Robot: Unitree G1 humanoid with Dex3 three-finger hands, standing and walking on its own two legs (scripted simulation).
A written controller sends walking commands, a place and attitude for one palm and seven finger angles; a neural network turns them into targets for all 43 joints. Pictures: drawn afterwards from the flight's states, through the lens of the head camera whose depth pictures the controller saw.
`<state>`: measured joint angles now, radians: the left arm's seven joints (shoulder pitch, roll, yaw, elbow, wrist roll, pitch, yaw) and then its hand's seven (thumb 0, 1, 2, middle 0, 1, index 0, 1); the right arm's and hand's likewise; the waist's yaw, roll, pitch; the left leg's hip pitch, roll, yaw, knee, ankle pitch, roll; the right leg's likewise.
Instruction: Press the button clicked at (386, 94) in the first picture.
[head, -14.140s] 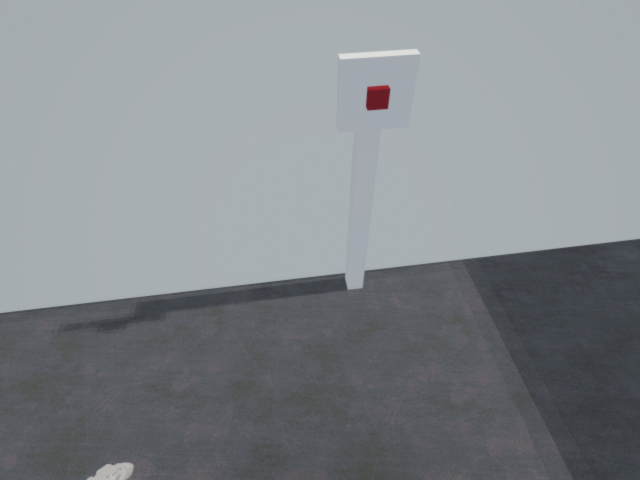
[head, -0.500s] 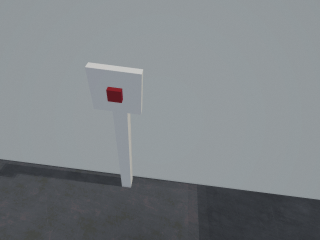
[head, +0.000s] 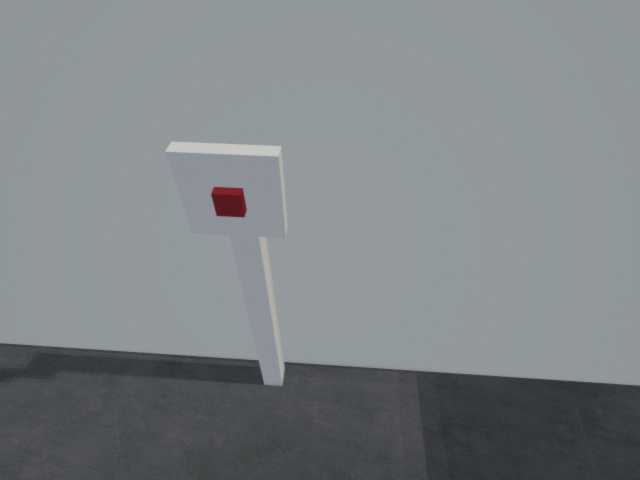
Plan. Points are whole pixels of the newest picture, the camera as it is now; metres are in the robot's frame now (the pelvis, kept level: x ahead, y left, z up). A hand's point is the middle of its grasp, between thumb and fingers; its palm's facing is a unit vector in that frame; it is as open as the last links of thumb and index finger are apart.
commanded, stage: come to a stop and stand still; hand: left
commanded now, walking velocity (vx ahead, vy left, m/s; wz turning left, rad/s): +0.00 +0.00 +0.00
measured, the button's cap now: (229, 201) +0.54 +0.18 +0.05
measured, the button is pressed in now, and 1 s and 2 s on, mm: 0 0 0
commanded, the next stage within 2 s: look again from close up in 0.58 s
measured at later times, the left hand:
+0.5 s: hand out of the picture -0.02 +0.14 -0.17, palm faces +0.01 -0.99 -0.14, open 7.4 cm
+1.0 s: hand out of the picture +0.00 +0.14 -0.17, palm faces +0.00 -0.98 -0.18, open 7.4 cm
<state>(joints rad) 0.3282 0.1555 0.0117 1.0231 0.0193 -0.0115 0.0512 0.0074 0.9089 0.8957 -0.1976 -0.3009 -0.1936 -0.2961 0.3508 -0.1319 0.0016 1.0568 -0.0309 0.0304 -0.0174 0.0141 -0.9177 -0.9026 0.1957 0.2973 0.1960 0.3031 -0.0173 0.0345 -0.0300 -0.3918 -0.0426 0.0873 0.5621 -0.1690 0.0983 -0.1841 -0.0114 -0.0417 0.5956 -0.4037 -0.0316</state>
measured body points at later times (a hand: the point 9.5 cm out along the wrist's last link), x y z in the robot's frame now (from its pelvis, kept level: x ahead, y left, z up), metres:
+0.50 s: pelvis +0.02 -0.02 +0.01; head +0.03 +0.00 +0.46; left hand -0.02 +0.19 -0.16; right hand +0.05 -0.25 -0.14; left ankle +0.09 +0.06 -0.73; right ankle -0.05 -0.13 -0.73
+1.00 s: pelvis +0.03 -0.03 +0.01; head +0.03 -0.02 +0.46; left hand +0.01 +0.19 -0.15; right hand +0.03 -0.25 -0.14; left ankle +0.09 +0.06 -0.73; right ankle -0.05 -0.13 -0.73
